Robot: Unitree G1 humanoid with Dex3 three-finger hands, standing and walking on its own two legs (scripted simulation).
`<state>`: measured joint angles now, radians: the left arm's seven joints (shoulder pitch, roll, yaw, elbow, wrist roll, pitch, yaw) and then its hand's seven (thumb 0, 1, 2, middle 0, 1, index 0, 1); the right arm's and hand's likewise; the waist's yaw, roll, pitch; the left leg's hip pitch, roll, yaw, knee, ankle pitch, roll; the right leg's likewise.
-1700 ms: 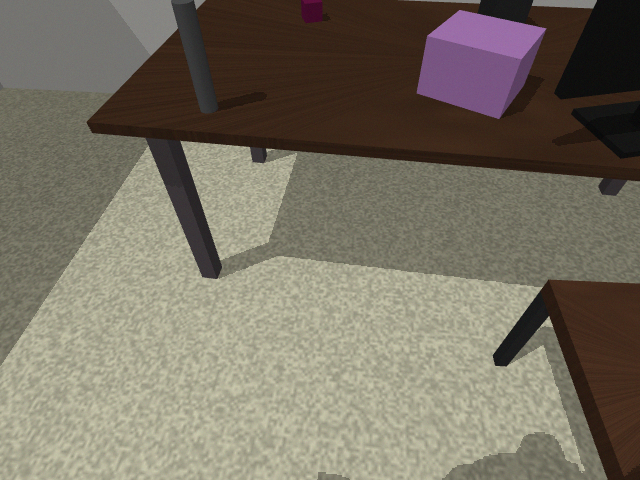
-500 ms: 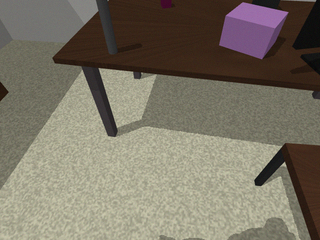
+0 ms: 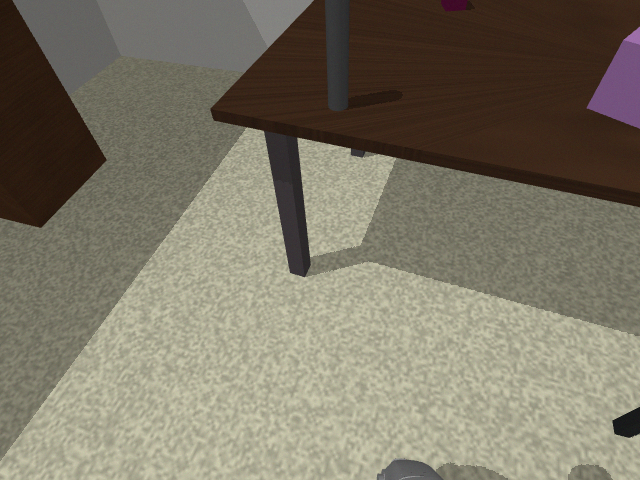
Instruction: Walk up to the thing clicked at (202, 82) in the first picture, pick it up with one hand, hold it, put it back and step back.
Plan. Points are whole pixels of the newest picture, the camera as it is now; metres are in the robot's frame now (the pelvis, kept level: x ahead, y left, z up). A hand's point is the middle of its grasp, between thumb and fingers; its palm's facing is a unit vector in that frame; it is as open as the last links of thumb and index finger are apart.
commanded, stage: walk up
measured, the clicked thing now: (337, 51) +0.87 -0.07 +0.09
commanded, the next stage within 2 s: none
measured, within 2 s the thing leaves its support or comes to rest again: neither
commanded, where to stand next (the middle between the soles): +0.21 +0.12 m, yaw +4 degrees
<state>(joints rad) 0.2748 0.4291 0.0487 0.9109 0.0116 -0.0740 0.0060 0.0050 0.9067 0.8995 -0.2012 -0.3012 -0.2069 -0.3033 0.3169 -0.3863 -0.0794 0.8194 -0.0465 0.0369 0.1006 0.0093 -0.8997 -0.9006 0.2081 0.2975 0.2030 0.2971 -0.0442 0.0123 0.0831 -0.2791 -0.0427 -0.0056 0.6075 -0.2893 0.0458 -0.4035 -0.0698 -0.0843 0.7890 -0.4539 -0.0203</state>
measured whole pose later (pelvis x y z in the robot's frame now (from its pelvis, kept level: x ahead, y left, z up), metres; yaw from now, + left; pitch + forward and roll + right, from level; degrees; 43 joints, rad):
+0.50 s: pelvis +0.13 +0.12 -0.02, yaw +9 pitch -3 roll -1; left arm 0.37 0.45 0.04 0.85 0.02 -0.04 0.03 0.01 0.90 0.90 -0.20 -0.30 -0.21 -0.30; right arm 0.19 -0.44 -0.10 0.78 -0.01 0.00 0.07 0.01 -0.90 -0.90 0.20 0.30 0.20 0.30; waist 0.05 0.03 0.14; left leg -0.43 0.02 -0.01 0.76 -0.28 0.01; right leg -0.30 -0.15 -0.01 1.02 -0.53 -0.02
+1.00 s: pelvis +0.16 +0.13 -0.01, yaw +6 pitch -2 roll +0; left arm 0.18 0.38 0.02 0.88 0.02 0.01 -0.02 0.00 0.91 0.90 -0.20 -0.30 -0.21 -0.30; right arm 0.18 -0.39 -0.02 0.90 0.00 -0.02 -0.01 0.01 -0.90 -0.90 0.21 0.30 0.20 0.30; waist 0.01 0.00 0.11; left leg -0.36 0.00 0.05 0.73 -0.32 0.02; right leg -0.36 -0.03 -0.02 0.75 -0.35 0.00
